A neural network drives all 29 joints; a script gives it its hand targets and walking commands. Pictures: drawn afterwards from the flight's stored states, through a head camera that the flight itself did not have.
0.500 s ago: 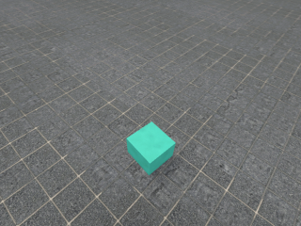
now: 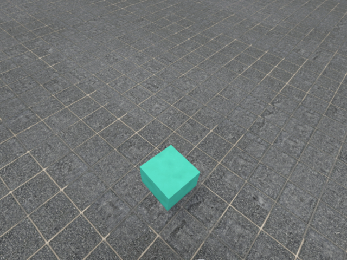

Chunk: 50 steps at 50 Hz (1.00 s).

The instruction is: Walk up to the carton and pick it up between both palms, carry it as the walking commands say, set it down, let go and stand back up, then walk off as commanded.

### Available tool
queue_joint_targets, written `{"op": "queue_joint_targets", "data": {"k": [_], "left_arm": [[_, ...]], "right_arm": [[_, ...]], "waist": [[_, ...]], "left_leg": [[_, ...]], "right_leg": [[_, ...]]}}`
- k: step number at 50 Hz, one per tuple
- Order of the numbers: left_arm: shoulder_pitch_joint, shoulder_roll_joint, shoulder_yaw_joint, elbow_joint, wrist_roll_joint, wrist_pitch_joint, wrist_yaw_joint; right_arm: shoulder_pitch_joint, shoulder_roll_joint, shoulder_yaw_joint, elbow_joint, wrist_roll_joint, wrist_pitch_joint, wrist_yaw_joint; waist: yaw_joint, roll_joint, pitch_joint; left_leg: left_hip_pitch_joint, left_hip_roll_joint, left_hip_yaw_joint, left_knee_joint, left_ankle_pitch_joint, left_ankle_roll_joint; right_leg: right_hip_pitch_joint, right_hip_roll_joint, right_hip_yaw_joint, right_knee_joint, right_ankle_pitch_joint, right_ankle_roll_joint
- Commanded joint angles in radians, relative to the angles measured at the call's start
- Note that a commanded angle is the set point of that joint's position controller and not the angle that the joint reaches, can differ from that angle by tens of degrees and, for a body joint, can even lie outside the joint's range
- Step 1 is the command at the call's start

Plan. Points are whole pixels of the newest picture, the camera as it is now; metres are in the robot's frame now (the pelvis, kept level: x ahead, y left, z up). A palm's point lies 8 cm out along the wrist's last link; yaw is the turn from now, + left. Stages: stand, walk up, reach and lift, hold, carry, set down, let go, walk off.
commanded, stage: walk up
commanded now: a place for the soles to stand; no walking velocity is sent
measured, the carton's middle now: (169, 176) +0.66 +0.01 -0.66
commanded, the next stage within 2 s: none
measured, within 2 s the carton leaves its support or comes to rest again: neither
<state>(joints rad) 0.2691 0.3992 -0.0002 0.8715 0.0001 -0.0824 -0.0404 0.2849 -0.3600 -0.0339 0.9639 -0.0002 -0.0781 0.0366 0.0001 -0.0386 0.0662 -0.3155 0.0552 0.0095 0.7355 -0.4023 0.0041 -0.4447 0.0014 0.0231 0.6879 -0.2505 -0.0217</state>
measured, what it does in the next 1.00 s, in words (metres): walks ahead: left foot, then right foot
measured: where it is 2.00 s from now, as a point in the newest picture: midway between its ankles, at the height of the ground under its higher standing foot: outside the picture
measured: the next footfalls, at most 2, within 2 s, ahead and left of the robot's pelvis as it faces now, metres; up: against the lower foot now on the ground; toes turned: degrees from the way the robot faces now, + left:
left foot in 0.32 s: +0.17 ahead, +0.14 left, +0.00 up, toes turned +1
right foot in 0.62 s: +0.22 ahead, -0.11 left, +0.00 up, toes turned +1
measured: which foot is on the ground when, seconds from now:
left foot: down 0.00-0.00, up 0.02-0.30, down 0.32-1.00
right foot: down 0.00-0.34, up 0.36-0.60, down 0.62-1.00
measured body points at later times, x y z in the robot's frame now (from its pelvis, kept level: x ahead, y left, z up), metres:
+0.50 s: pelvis +0.09 +0.03 +0.01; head +0.12 +0.05 +0.45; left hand +0.16 +0.33 -0.13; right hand +0.15 -0.28 -0.10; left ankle +0.12 +0.14 -0.71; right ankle +0.11 -0.11 -0.68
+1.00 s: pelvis +0.13 +0.00 +0.00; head +0.16 +0.01 +0.45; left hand +0.21 +0.31 -0.12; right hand +0.21 -0.30 -0.12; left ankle +0.13 +0.14 -0.71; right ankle +0.18 -0.11 -0.71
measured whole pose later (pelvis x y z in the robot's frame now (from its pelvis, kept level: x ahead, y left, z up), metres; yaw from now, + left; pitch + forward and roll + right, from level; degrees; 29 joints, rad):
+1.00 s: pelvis +0.13 +0.00 +0.00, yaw +0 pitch -1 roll +1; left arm 0.24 0.40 0.00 0.87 0.00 -0.06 -0.02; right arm 0.18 -0.35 -0.03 0.96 0.00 -0.04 0.02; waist 0.00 -0.02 0.07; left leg -0.32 0.03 0.01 0.71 -0.38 0.00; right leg -0.40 0.01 0.02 0.72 -0.31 -0.01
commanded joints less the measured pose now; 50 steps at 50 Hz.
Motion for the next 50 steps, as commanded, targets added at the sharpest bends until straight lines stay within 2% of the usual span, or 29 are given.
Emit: {"op": "queue_joint_targets", "data": {"k": [1, 2, 6, 8, 12, 13, 14, 15, 16, 17, 18, 19, 22, 25, 27, 30, 31, 32, 33, 34, 36, 38, 40, 41, 42, 44, 47, 49, 50], "left_arm": [[0.184, 0.357, 0.138, -0.016, -0.001, -0.033, 0.029], [0.15, 0.327, 0.14, -0.018, -0.005, -0.03, 0.029], [0.075, 0.28, 0.119, -0.052, 0.008, -0.022, 0.03], [0.088, 0.298, 0.123, -0.052, 0.013, -0.017, 0.027], [0.092, 0.318, 0.122, -0.053, 0.013, -0.013, 0.02], [0.059, 0.313, 0.118, -0.06, 0.009, -0.007, 0.019], [0.015, 0.294, 0.107, -0.065, 0.003, -0.004, 0.018], [-0.004, 0.242, 0.092, -0.087, -0.004, 0.003, 0.016], [-0.014, 0.152, 0.064, -0.113, -0.015, -0.001, 0.014], [-0.048, 0.132, 0.056, -0.12, -0.001, -0.001, 0.024], [-0.059, 0.223, 0.079, -0.096, 0.018, 0.011, 0.033], [-0.036, 0.248, 0.08, -0.079, 0.013, 0.017, 0.028], [-0.006, 0.207, 0.08, -0.057, 0.007, 0.007, 0.018], [-0.036, 0.176, 0.07, -0.061, 0.005, 0.007, 0.02], [-0.019, 0.173, 0.065, -0.055, 0.007, 0.007, 0.027], [0.106, 0.159, 0.071, 0.01, 0.011, -0.01, 0.046], [0.126, 0.204, 0.088, 0.025, 0.026, -0.017, 0.052], [0.1, 0.279, 0.099, 0.008, 0.033, -0.02, 0.058], [0.075, 0.301, 0.095, 0.003, 0.016, -0.014, 0.057], [0.024, 0.317, 0.098, -0.007, 0.014, -0.013, 0.059], [-0.022, 0.265, 0.09, -0.014, 0.02, -0.004, 0.061], [-0.099, 0.232, 0.073, -0.034, 0.01, 0.008, 0.059], [-0.115, 0.167, 0.046, -0.049, 0.0, 0.012, 0.053], [-0.115, 0.153, 0.043, -0.042, 0.001, 0.017, 0.048], [-0.088, 0.175, 0.05, -0.023, 0.008, 0.023, 0.048], [-0.034, 0.18, 0.054, -0.005, 0.019, 0.01, 0.047], [-0.034, 0.233, 0.07, 0.002, 0.022, -0.006, 0.049], [-0.055, 0.243, 0.069, -0.005, 0.014, -0.004, 0.054], [-0.06, 0.245, 0.069, -0.011, 0.014, 0.001, 0.054]], "right_arm": [[-0.112, -0.262, -0.062, -0.146, -0.021, -0.003, -0.025], [-0.08, -0.266, -0.063, -0.121, -0.021, 0.003, -0.024], [-0.058, -0.245, -0.077, -0.1, -0.009, 0.005, -0.004], [-0.068, -0.24, -0.076, -0.099, -0.015, 0.005, 0.005], [-0.107, -0.233, -0.073, -0.103, -0.017, -0.008, 0.003], [-0.102, -0.234, -0.073, -0.102, -0.021, -0.016, 0.002], [-0.029, -0.222, -0.073, -0.077, -0.011, -0.027, -0.001], [0.052, -0.24, -0.084, -0.044, -0.019, -0.038, -0.012], [0.156, -0.328, -0.109, -0.026, -0.033, -0.05, -0.026], [0.111, -0.404, -0.118, -0.04, -0.026, -0.046, -0.03], [0.064, -0.382, -0.112, -0.066, -0.005, -0.039, -0.03], [0.035, -0.362, -0.106, -0.066, 0.003, -0.039, -0.027], [0.004, -0.314, -0.094, -0.068, -0.007, -0.025, -0.03], [0.042, -0.316, -0.093, -0.074, -0.008, -0.013, -0.036], [0.009, -0.312, -0.094, -0.083, -0.008, -0.006, -0.036], [-0.102, -0.254, -0.066, -0.101, -0.001, 0.017, -0.029], [-0.064, -0.195, -0.048, -0.097, 0.008, 0.017, -0.033], [-0.064, -0.15, -0.032, -0.111, 0.016, 0.017, -0.035], [-0.115, -0.178, -0.04, -0.116, 0.006, 0.03, -0.042], [-0.091, -0.21, -0.052, -0.095, -0.006, 0.035, -0.046], [-0.058, -0.218, -0.056, -0.064, 0.0, 0.032, -0.041], [0.0, -0.2, -0.058, -0.02, -0.001, 0.02, -0.037], [0.011, -0.268, -0.077, 0.001, -0.021, 0.009, -0.047], [-0.037, -0.313, -0.081, -0.012, -0.023, 0.006, -0.049], [-0.1, -0.324, -0.079, -0.031, -0.019, 0.006, -0.046], [-0.157, -0.28, -0.062, -0.042, -0.017, 0.014, -0.036], [-0.153, -0.216, -0.043, -0.051, 0.002, 0.021, -0.038], [-0.128, -0.191, -0.038, -0.032, -0.002, 0.023, -0.04], [-0.129, -0.207, -0.042, -0.037, -0.006, 0.021, -0.039]], "waist": [[0.088, -0.086, -0.139], [0.06, -0.027, -0.094], [0.03, -0.074, 0.073], [0.035, -0.112, 0.076], [0.043, -0.138, -0.006], [0.033, -0.12, -0.006], [-0.015, -0.115, -0.038], [-0.058, -0.044, -0.1], [-0.118, 0.21, -0.185], [-0.096, 0.313, -0.078], [-0.077, 0.142, -0.042], [-0.055, 0.108, -0.026], [-0.033, 0.179, -0.042], [-0.056, 0.194, -0.042], [-0.042, 0.22, -0.05], [0.046, 0.191, -0.13], [0.054, 0.054, -0.178], [0.044, -0.141, -0.155], [0.038, -0.115, -0.1], [0.017, -0.079, -0.087], [-0.005, -0.067, -0.03], [-0.051, -0.07, -0.038], [-0.062, 0.095, -0.115], [-0.039, 0.147, -0.085], [-0.007, 0.149, -0.045], [0.017, 0.138, -0.09], [0.01, -0.007, -0.145], [-0.009, -0.007, -0.153], [-0.015, 0.002, -0.148]], "left_leg": [[-0.509, -0.062, -0.078, 0.432, -0.137, 0.049], [-0.47, -0.015, -0.085, 0.42, -0.105, 0.054], [-0.339, 0.03, -0.054, 0.257, -0.028, 0.03], [-0.319, 0.015, -0.033, 0.179, -0.06, 0.029], [-0.209, 0.0, 0.01, 0.037, -0.048, 0.034], [-0.155, -0.006, 0.024, -0.039, -0.029, 0.034], [-0.033, -0.021, 0.048, -0.168, 0.051, 0.044], [0.173, -0.049, 0.022, -0.285, 0.096, 0.05], [0.374, 0.156, -0.317, -0.428, -0.023, 0.095], [0.426, 0.307, -0.572, -0.508, -0.047, 0.166], [0.34, 0.351, -0.594, -0.485, -0.053, 0.21], [0.309, 0.326, -0.516, -0.448, 0.043, 0.231], [0.272, 0.242, -0.298, -0.355, 0.321, 0.227], [0.226, 0.253, -0.269, -0.34, 0.448, 0.25], [0.205, 0.245, -0.245, -0.313, 0.439, 0.241], [0.052, 0.167, -0.104, -0.131, 0.462, 0.165], [-0.042, 0.107, -0.04, 0.013, 0.395, 0.108], [-0.2, -0.02, 0.024, 0.159, 0.164, 0.029], [-0.242, -0.047, -0.012, 0.158, -0.167, 0.031], [-0.19, -0.03, -0.062, 0.197, -0.21, 0.051], [-0.138, -0.021, -0.046, 0.094, -0.201, 0.051], [0.046, -0.034, 0.006, -0.156, 0.017, 0.052], [0.19, 0.115, -0.205, -0.313, 0.068, 0.107], [0.174, 0.198, -0.316, -0.378, 0.034, 0.151], [0.112, 0.249, -0.329, -0.364, 0.022, 0.201], [0.059, 0.171, -0.19, -0.247, 0.132, 0.152], [-0.01, 0.01, -0.024, -0.089, 0.129, 0.052], [0.012, -0.01, -0.029, -0.091, 0.062, 0.043], [0.043, -0.003, -0.035, -0.118, 0.055, 0.051]], "right_leg": [[0.568, -0.343, 0.69, -0.36, -0.133, -0.242], [0.468, -0.324, 0.606, -0.355, -0.156, -0.225], [0.19, -0.252, 0.433, -0.407, -0.235, -0.211], [0.209, -0.262, 0.435, -0.408, -0.258, -0.23], [0.259, -0.266, 0.376, -0.342, -0.062, -0.232], [0.24, -0.256, 0.341, -0.3, 0.021, -0.223], [0.184, -0.232, 0.266, -0.227, 0.079, -0.202], [0.098, -0.159, 0.196, -0.065, 0.109, -0.148], [-0.099, -0.024, 0.066, 0.274, 0.089, -0.06], [-0.365, 0.08, -0.011, 0.375, -0.24, -0.008], [-0.337, 0.016, 0.068, 0.387, -0.268, -0.003], [-0.32, -0.02, 0.067, 0.384, -0.226, -0.009], [-0.209, -0.042, 0.005, 0.253, -0.23, -0.002], [-0.16, -0.04, -0.033, 0.17, -0.22, 0.006], [-0.1, -0.035, -0.051, 0.107, -0.194, 0.0], [0.224, 0.017, -0.079, -0.174, -0.005, -0.023], [0.347, -0.042, 0.069, -0.221, 0.087, -0.047], [0.374, -0.244, 0.424, -0.302, 0.168, -0.141], [0.33, -0.316, 0.518, -0.298, 0.199, -0.251], [0.252, -0.33, 0.517, -0.307, 0.157, -0.282], [0.162, -0.273, 0.42, -0.288, 0.06, -0.218], [0.063, -0.194, 0.299, -0.245, 0.042, -0.147], [-0.035, -0.083, 0.133, -0.04, 0.069, -0.052], [-0.069, -0.003, 0.044, 0.024, 0.002, -0.02], [-0.038, -0.004, -0.01, 0.018, -0.094, -0.018], [0.102, -0.023, 0.027, -0.085, -0.047, -0.043], [0.218, -0.144, 0.257, -0.189, 0.12, -0.119], [0.198, -0.208, 0.34, -0.205, 0.141, -0.166], [0.166, -0.193, 0.311, -0.202, 0.129, -0.153]]}}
